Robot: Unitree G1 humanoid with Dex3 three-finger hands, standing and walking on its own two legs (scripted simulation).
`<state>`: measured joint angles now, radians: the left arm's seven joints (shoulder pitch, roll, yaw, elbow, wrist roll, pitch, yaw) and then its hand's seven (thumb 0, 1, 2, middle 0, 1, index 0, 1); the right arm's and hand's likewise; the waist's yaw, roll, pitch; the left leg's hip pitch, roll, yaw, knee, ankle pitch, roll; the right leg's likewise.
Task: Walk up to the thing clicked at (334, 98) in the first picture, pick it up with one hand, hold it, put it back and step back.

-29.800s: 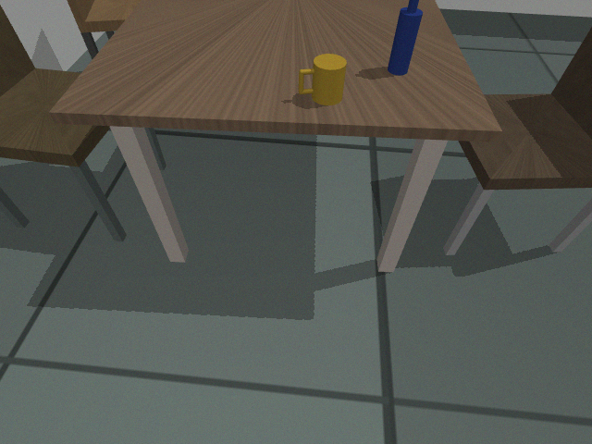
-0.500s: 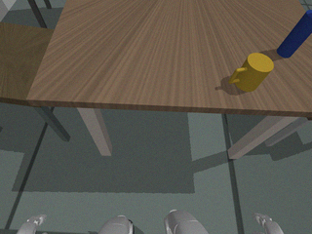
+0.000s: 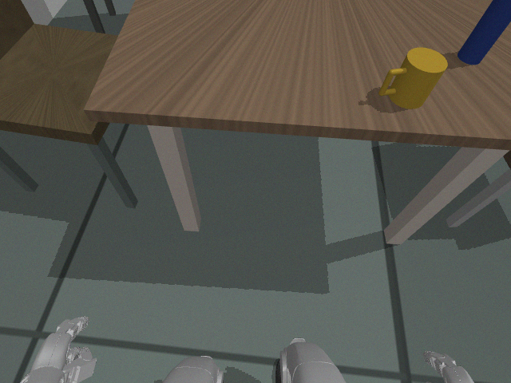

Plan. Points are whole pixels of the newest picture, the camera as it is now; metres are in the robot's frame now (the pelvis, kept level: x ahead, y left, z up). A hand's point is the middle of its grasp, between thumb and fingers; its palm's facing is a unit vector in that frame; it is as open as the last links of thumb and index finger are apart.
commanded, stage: step back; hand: right
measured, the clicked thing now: (408, 80) +0.65 -0.29 +0.05
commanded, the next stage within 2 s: none
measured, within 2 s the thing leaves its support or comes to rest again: neither
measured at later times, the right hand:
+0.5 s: hand out of the picture -0.04 -0.33 -0.14, palm faces +0.01 +0.92 -0.39, open 7.4 cm
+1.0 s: hand out of the picture -0.17 -0.32 -0.12, palm faces -0.03 +0.91 -0.41, open 7.4 cm
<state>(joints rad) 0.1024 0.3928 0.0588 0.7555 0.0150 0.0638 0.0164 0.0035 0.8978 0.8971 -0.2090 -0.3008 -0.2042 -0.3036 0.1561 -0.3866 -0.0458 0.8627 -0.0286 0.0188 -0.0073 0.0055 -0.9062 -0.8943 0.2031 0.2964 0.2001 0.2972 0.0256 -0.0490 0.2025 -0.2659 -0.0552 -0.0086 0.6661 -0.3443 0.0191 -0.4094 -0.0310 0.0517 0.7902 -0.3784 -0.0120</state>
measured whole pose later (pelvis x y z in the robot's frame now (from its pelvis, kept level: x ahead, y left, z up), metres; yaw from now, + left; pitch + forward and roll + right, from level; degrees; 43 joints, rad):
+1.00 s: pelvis -0.30 -0.05 +0.01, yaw -3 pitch -2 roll -1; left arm 0.18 0.40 0.06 0.86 0.02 0.06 0.01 0.00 0.90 0.90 -0.21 -0.30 -0.20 -0.30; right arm 0.08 -0.39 -0.04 0.82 -0.04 0.04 0.00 0.01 -0.90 -0.89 0.21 0.30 0.20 0.30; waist 0.03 0.00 0.17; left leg -0.39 0.05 0.03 0.60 -0.18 0.01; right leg -0.28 0.03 0.07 0.86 -0.51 0.02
